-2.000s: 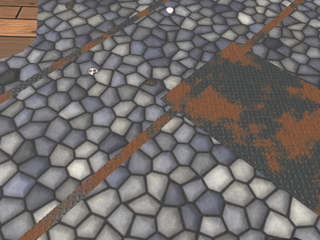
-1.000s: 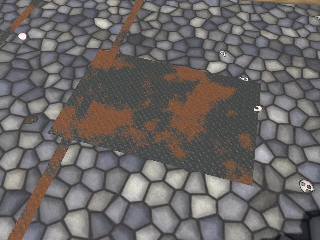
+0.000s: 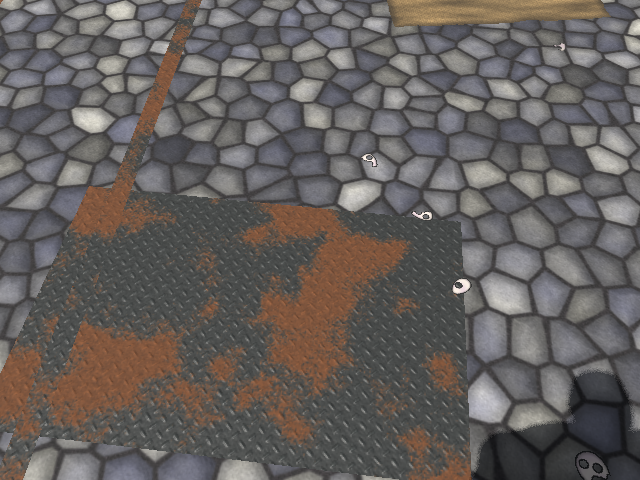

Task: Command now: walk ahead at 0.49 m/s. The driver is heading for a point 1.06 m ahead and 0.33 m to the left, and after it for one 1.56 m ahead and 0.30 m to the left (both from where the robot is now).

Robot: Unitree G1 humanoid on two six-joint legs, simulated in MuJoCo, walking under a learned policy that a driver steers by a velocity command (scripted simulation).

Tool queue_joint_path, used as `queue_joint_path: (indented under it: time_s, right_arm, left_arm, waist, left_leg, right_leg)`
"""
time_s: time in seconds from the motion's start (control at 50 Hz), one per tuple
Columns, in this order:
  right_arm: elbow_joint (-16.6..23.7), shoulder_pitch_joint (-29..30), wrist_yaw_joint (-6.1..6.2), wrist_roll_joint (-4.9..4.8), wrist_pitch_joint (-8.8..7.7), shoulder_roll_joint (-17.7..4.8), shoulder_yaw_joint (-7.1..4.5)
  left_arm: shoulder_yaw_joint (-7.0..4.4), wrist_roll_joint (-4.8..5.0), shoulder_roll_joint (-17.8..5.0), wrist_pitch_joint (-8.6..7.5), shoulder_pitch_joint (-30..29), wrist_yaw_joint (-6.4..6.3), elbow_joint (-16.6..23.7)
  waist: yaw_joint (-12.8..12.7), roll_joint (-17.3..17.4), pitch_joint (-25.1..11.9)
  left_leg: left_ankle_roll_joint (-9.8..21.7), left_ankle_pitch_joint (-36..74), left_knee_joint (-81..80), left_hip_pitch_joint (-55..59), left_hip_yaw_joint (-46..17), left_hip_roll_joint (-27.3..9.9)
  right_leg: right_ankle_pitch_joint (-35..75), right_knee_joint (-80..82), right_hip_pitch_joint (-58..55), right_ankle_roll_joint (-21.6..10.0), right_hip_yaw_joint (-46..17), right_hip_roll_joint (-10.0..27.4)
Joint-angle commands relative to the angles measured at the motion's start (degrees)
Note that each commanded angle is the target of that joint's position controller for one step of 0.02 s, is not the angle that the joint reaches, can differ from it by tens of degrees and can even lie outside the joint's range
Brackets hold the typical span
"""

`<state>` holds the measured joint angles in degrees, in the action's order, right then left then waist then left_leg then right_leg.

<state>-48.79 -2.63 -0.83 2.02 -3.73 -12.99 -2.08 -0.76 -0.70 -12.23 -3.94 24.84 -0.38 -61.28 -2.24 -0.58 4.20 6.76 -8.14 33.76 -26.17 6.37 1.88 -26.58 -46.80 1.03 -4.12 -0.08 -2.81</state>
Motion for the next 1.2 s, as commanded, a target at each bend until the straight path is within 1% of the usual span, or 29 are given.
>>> queue_joint_path:
  time_s: [0.02,0.04,0.08,0.14,0.18,0.26,0.34,0.4,0.44,0.46,0.48,0.5,0.52,0.54,0.56,0.58,0.6,0.66,0.76,0.86,0.92,0.94,0.96,0.98,1.0,1.04,1.08,1.12,1.2]
  right_arm:
    - [-3.1,-15.14,0.36,-1.57,0.48,-10.93,-3.24]
    - [-2.76,-12.08,0.09,-1.3,0.0,-7.14,-2.3]
    - [-4.29,-11.47,0.39,-1.19,-0.96,-4.07,-1.23]
    - [-6.5,-15.43,0.5,-1.48,-2.31,-4.82,-1.18]
    - [-7.33,-17.42,0.53,-1.59,-2.52,-5.85,-1.32]
    - [-8.5,-21.3,0.54,-1.73,-2.28,-5.29,-0.87]
    - [-10.19,-24.68,1.06,-1.39,-2.04,-4.57,-0.13]
    - [-10.9,-24.39,1.64,-0.82,-1.49,-4.61,0.13]
    - [-10.77,-22.37,2.14,-0.88,-1.29,-5.27,-0.06]
    - [-10.83,-21.45,2.18,-1.6,-1.14,-5.68,-0.15]
    - [-9.56,-22.61,2.35,-2.38,-1.41,-4.62,0.28]
    - [-10.99,-33.88,2.28,-4.88,-0.72,2.59,1.69]
    - [-13.02,-32.89,2.95,-4.08,0.63,-2.81,0.33]
    - [-11.68,-27.27,2.86,-2.59,1.12,-3.83,-0.26]
    - [-10.58,-22.84,2.64,-1.33,1.41,-3.17,-0.38]
    - [-9.88,-20.38,2.36,-0.67,2.03,-3.07,-0.75]
    - [-9.75,-20.79,2.05,-0.16,2.94,-2.6,-0.9]
    - [-9.62,-22.22,1.86,-0.4,4.84,-1.04,-1.26]
    - [-5.54,-15.4,1.68,-0.14,6.86,-1.74,-1.67]
    - [-2.12,-12.71,1.05,-0.59,7.2,-2.35,-1.83]
    - [-1.34,-15.55,0.56,-0.82,6.74,-2.39,-2.0]
    - [-1.55,-17.15,0.51,-0.72,6.35,-3.09,-2.23]
    - [-0.81,-17.14,0.76,-0.3,5.68,-6.15,-2.86]
    - [1.24,-16.3,1.37,-0.66,5.61,-14.55,-4.65]
    - [-0.02,-18.5,2.37,0.32,5.6,-13.56,-4.92]
    - [1.5,-11.53,2.81,-0.59,5.6,-10.39,-4.13]
    - [3.56,-8.33,2.28,-1.31,5.25,-8.63,-3.71]
    - [3.56,-10.78,1.8,-1.73,4.79,-8.32,-3.72]
    - [3.12,-15.09,2.11,-1.48,4.66,-9.76,-4.29]
  left_arm:
    - [-2.15,-0.06,-8.48,-1.04,-1.16,0.45,5.36]
    - [-1.94,-0.09,-7.57,-1.34,-3.74,0.68,5.86]
    - [-1.68,-1.28,-5.28,-0.07,-3.26,1.14,5.63]
    - [-1.52,-1.61,-3.52,1.46,-4.51,1.93,6.09]
    - [-1.55,-1.65,-3.9,1.94,-9.67,2.13,7.97]
    - [-1.21,-1.06,-3.61,1.76,-19.58,2.31,11.5]
    - [-0.2,-0.49,-1.64,1.2,-23.31,1.61,12.16]
    - [-0.35,-0.59,-2.8,0.55,-21.65,0.78,11.45]
    - [-1.22,-0.99,-4.91,-0.35,-13.67,0.07,8.5]
    - [-1.61,-1.58,-5.61,-1.33,-7.75,-0.25,6.48]
    - [-2.42,-2.65,-9.31,-2.1,-1.18,-0.66,4.86]
    - [-3.24,-2.32,-12.4,-1.37,0.35,-0.5,4.53]
    - [-2.81,0.57,-9.45,-0.52,-1.41,0.11,5.93]
    - [-2.24,0.98,-7.54,-0.12,-7.21,0.02,7.09]
    - [-1.45,0.56,-5.05,0.11,-11.89,-0.35,7.9]
    - [-1.03,0.4,-3.9,0.14,-13.42,-0.95,8.06]
    - [-1.05,0.41,-4.01,0.31,-13.55,-1.52,7.85]
    - [-1.74,-0.2,-5.91,0.52,-13.37,-1.92,8.61]
    - [-2.62,-0.85,-7.19,2.17,-13.65,-2.4,9.7]
    - [-3.65,-0.92,-9.36,3.79,-13.38,-2.52,10.42]
    - [-4.32,-0.61,-10.76,4.83,-14.65,-2.56,10.96]
    - [-4.53,-0.79,-10.51,5.26,-13.91,-2.4,10.73]
    - [-4.4,-0.92,-8.24,5.97,-11.12,-1.84,10.37]
    - [-3.48,0.02,-4.72,6.09,-13.84,-2.19,14.55]
    - [-3.56,-0.87,-6.23,6.46,-19.21,-2.52,15.4]
    - [-3.78,0.29,-6.21,6.14,-16.51,-1.65,14.44]
    - [-4.35,-1.27,-7.72,5.68,-14.09,-1.17,13.24]
    - [-4.37,-1.0,-7.19,5.78,-14.19,-1.06,13.8]
    - [-3.9,-0.3,-6.6,6.2,-17.16,-1.62,16.04]
  waist:
    - [5.3,5.03,-8.92]
    - [4.31,1.84,-4.88]
    - [1.02,2.76,-1.93]
    - [-0.02,3.07,-1.59]
    - [0.55,2.87,0.2]
    - [2.91,2.92,1.83]
    - [4.47,3.95,0.55]
    - [3.82,6.17,-1.09]
    - [0.46,6.23,-3.74]
    - [-2.6,4.09,-5.85]
    - [-3.51,0.26,-12.02]
    - [0.58,-12.69,-22.95]
    - [-0.67,-4.43,-26.15]
    - [0.6,-2.64,-17.87]
    - [1.84,-1.88,-10.93]
    - [2.81,-2.31,-7.0]
    - [3.95,-3.47,-6.13]
    - [5.27,-2.9,-8.28]
    - [3.88,-6.2,-6.27]
    - [2.5,-5.53,-7.47]
    - [3.89,-4.42,-7.24]
    - [4.5,-1.57,-5.92]
    - [4.05,8.94,-3.63]
    - [4.05,21.41,0.48]
    - [5.9,12.33,2.01]
    - [1.15,6.59,0.43]
    - [0.57,7.14,-3.81]
    - [1.34,5.09,-6.53]
    - [3.77,6.99,-6.2]
  left_leg:
    - [10.64,-17.59,-19.79,32.8,-37.07,-22.2]
    - [9.36,-11.98,-21.98,25.6,-30.99,-19.8]
    - [6.27,-2.95,-24.28,16.89,-21.82,-15.27]
    - [6.32,4.4,-26.14,15.11,-16.27,-13.48]
    - [6.26,4.71,-28.05,15.8,-14.29,-12.87]
    - [4.75,11.2,-28.44,19.11,-10.62,-10.77]
    - [2.11,36.36,-22.04,22.29,-5.45,-9.5]
    - [1.68,42.7,-16.46,26.87,-6.11,-10.71]
    - [0.72,46.53,-8.01,29.05,-7.33,-10.86]
    - [-0.59,41.83,0.16,27.63,-6.19,-9.19]
    - [-2.08,23.95,11.31,19.03,-5.36,-7.07]
    - [-4.01,-25.56,31.14,5.14,-3.04,1.52]
    - [-4.06,-29.41,35.91,3.53,-9.48,1.96]
    - [-4.38,-26.04,36.35,1.88,-10.38,0.03]
    - [-4.64,-22.43,34.11,1.1,-9.9,-1.59]
    - [-5.14,-19.88,31.57,2.29,-9.83,-3.01]
    - [-5.72,-17.8,30.17,5.37,-9.02,-3.37]
    - [-6.8,-16.6,30.66,7.21,-6.81,-2.41]
    - [-6.69,-14.73,21.3,3.76,-4.8,-4.32]
    - [-5.37,-16.74,13.34,6.44,-2.32,-3.83]
    - [-3.2,-13.84,2.38,13.02,-0.93,-2.76]
    - [-2.04,-10.6,-4.96,16.39,-3.05,-2.65]
    - [-0.09,-12.58,-18.33,16.61,-15.66,-9.59]
    - [6.77,-4.21,-23.86,14.92,-38.4,-24.07]
    - [9.75,1.52,-22.98,10.54,-34.73,-23.29]
    - [6.52,1.58,-19.84,10.02,-24.52,-15.19]
    - [5.98,11.9,-17.22,15.14,-21.17,-12.01]
    - [6.7,18.45,-15.49,19.14,-21.59,-12.14]
    - [7.54,18.58,-14.43,24.39,-25.32,-12.52]
  right_leg:
    - [4.98,-30.85,34.6,-2.19,-4.65,2.69]
    - [8.65,-27.66,33.07,-2.28,-4.03,4.79]
    - [10.76,-22.32,27.63,-1.25,-3.5,7.3]
    - [12.38,-17.99,27.64,0.58,-1.55,8.1]
    - [16.2,-13.78,32.08,1.9,-0.25,9.22]
    - [24.15,-1.17,35.89,3.5,2.14,9.17]
    - [28.78,9.72,29.07,3.01,5.79,4.9]
    - [26.15,13.24,25.37,1.26,4.91,2.92]
    - [24.42,18.22,18.07,-0.67,4.17,0.93]
    - [33.16,25.09,10.63,-1.55,3.75,1.8]
    - [57.83,20.8,-3.11,-3.15,-3.38,11.06]
    - [85.15,15.7,-20.29,-14.98,-20.05,28.32]
    - [79.19,18.1,-16.6,-17.22,-21.94,27.86]
    - [68.11,22.66,-7.69,-15.48,-17.05,25.2]
    - [59.25,26.31,0.13,-12.95,-13.47,22.66]
    - [55.87,28.76,6.1,-10.88,-9.39,20.62]
    - [52.99,30.05,10.49,-9.45,-6.26,18.77]
    - [47.28,30.93,13.93,-10.04,-2.02,18.2]
    - [19.09,34.29,16.3,-9.55,-0.24,18.44]
    - [12.64,32.88,14.54,-9.11,0.21,21.46]
    - [10.22,28.97,16.39,-5.67,2.57,21.67]
    - [9.11,24.61,19.31,-2.59,4.93,20.51]
    - [2.97,12.85,23.55,1.97,10.08,15.4]
    - [-8.84,2.52,37.06,6.35,11.45,3.15]
    - [-6.07,-8.02,35.07,6.25,2.86,4.31]
    - [3.85,-10.82,33.08,5.66,-0.55,4.5]
    - [7.21,-14.22,33.01,5.32,-0.24,3.43]
    - [6.92,-15.52,33.36,5.91,-0.68,3.26]
    - [5.25,-8.89,35.38,6.98,-1.69,3.48]
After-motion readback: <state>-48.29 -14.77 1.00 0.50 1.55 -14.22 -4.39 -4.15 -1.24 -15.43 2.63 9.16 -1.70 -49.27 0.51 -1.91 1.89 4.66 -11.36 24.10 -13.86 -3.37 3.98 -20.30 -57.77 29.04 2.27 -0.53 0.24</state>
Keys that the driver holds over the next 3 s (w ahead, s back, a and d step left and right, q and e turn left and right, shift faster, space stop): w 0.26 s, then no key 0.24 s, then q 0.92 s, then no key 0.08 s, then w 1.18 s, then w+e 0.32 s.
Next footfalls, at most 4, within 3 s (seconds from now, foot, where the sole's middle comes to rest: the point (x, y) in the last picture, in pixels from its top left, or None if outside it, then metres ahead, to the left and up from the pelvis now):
0.46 right None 0.42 -0.09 -0.75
0.96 left None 0.30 0.10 -0.75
1.48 right None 0.38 -0.08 -0.75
1.92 left None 0.34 0.16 -0.75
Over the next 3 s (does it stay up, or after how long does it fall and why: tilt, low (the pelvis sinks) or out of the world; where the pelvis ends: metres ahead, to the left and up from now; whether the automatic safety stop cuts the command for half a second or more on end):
stays up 0.80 0.38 0.01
